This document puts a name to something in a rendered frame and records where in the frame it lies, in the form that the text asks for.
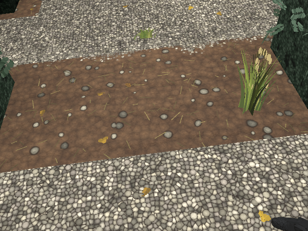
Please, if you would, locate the robot right hand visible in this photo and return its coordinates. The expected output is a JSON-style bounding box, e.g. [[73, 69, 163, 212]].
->
[[271, 217, 308, 231]]

